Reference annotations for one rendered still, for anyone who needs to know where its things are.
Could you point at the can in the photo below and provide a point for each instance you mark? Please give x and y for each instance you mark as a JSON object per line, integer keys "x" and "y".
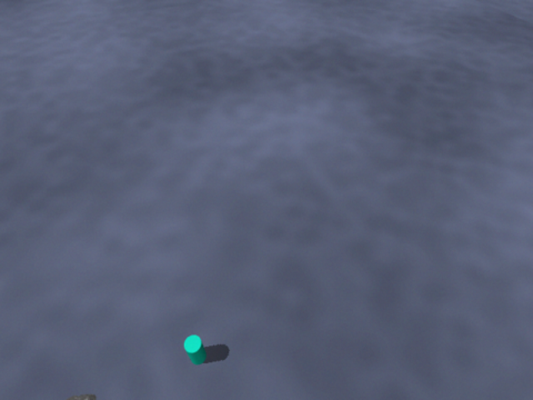
{"x": 195, "y": 350}

